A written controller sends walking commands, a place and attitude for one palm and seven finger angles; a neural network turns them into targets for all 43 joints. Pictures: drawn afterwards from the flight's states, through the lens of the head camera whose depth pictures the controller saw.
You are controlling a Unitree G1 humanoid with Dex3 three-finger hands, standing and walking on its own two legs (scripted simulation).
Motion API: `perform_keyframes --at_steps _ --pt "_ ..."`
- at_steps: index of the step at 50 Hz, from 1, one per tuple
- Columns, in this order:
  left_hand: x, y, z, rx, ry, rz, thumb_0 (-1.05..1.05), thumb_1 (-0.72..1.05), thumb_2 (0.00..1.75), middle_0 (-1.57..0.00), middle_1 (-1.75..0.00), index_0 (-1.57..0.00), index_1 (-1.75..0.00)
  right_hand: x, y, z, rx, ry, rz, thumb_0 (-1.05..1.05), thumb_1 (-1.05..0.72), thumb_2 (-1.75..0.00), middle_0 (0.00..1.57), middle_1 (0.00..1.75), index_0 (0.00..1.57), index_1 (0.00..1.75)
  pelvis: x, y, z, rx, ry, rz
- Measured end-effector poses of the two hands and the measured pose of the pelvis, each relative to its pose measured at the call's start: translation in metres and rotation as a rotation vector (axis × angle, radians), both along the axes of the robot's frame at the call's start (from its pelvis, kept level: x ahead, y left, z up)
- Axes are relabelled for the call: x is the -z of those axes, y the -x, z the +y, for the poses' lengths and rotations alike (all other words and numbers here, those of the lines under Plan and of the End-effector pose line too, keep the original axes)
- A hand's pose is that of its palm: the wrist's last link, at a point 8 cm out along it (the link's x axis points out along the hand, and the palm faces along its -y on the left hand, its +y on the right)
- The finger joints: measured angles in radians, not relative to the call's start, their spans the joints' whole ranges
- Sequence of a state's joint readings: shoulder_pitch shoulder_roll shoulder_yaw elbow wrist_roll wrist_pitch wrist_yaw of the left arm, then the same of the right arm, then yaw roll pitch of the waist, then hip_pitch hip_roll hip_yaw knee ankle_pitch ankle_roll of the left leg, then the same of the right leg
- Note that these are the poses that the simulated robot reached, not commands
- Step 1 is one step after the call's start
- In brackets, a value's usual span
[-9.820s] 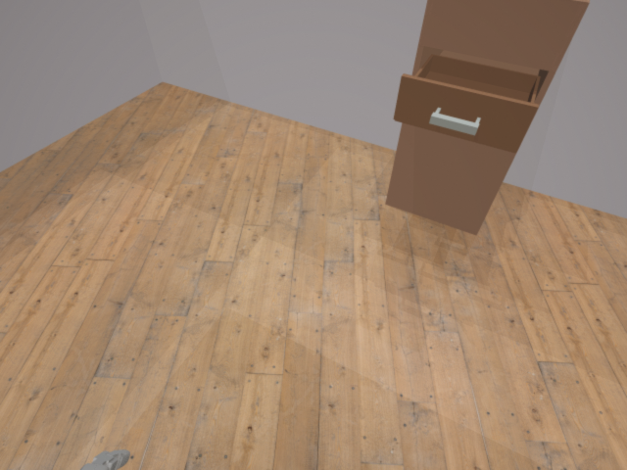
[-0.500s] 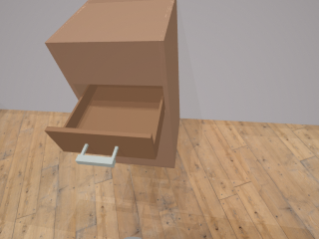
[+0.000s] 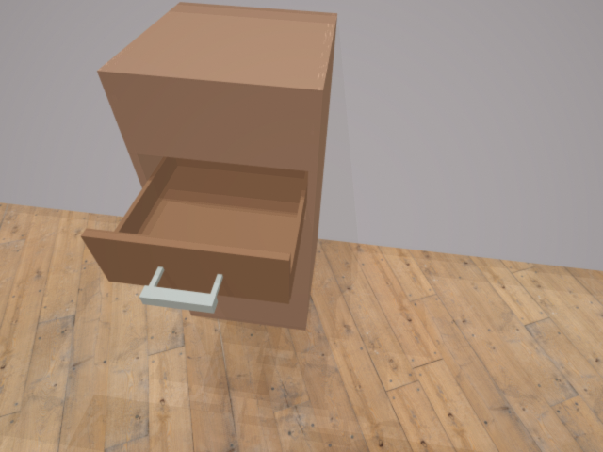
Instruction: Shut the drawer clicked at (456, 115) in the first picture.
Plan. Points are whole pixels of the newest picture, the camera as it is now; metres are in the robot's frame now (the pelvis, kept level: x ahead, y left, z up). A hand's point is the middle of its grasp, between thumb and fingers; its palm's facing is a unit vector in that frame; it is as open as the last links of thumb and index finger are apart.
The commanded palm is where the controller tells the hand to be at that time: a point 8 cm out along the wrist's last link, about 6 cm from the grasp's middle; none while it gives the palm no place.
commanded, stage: look again from close up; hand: left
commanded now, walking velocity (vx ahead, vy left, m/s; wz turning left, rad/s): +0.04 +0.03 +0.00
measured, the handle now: (183, 288) +0.42 +0.25 -0.11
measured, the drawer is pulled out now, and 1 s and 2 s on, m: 0.25 0.25 0.25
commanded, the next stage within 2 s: raise the hand and make a fist in 0.62 s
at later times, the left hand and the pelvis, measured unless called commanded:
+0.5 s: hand out of the picture +0.08 +0.13 -0.19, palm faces +0.07 -0.97 -0.21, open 7.2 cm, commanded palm none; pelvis +0.06 -0.04 -0.01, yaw +1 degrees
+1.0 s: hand (221, 347) +0.26 +0.13 +0.00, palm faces -0.01 -1.00 -0.01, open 6.6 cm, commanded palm +0.16 +0.19 -0.06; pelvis +0.01 -0.02 -0.04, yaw +1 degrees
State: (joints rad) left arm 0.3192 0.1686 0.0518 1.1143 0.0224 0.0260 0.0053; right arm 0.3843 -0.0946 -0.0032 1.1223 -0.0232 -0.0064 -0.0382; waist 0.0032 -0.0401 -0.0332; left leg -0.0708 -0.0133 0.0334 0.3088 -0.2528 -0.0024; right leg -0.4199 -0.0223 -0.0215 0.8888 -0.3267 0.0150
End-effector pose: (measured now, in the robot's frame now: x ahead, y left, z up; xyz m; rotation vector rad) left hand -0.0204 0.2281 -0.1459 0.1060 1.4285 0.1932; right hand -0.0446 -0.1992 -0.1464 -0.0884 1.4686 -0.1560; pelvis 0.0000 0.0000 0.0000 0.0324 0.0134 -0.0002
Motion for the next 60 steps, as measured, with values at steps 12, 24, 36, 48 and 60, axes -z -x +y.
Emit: perform_keyframes --at_steps 12,24,36,48,60 --pt "-0.003 -0.058 -0.039 0.101 -0.075 -0.036 0.01 0.93 0.90 -0.20 -0.30 -0.20 -0.30 0.028 -0.044 -0.044 0.027 -0.035 0.007 0.01 -0.90 -0.90 0.20 0.30 0.21 0.30 0.015 -0.027 -0.037 0.014 0.014 0.034" --pt "0.010 -0.090 -0.049 0.028 -0.037 -0.121 0.01 0.94 0.90 -0.20 -0.30 -0.20 -0.30 -0.001 -0.178 -0.079 -0.084 0.084 -0.272 0.00 -0.91 -0.90 0.20 0.30 0.20 0.30 0.013 -0.055 -0.045 -0.017 0.040 -0.030" --pt "0.002 -0.084 -0.037 0.041 -0.028 -0.079 0.00 0.92 0.90 -0.20 -0.30 -0.20 -0.30 0.000 -0.175 -0.051 -0.073 0.053 -0.250 0.00 -0.90 -0.90 0.20 0.30 0.20 0.30 0.006 -0.066 -0.028 0.009 0.037 -0.034" --pt "-0.151 -0.253 -0.033 0.132 0.005 -1.229 0.01 0.93 0.90 -0.28 -0.40 -0.29 -0.40 -0.017 -0.182 -0.055 -0.118 0.090 -0.675 0.01 -0.90 -0.90 0.20 0.30 0.21 0.30 0.027 -0.025 -0.015 -0.035 0.016 0.077" --pt "-0.069 -0.159 -0.024 0.178 0.099 -1.298 0.01 0.90 0.90 -0.51 -0.64 -0.52 -0.64 -0.027 -0.227 -0.086 -0.259 0.196 -0.955 0.01 -0.90 -0.90 0.20 0.30 0.20 0.30 0.094 0.032 -0.035 -0.036 0.043 0.176"
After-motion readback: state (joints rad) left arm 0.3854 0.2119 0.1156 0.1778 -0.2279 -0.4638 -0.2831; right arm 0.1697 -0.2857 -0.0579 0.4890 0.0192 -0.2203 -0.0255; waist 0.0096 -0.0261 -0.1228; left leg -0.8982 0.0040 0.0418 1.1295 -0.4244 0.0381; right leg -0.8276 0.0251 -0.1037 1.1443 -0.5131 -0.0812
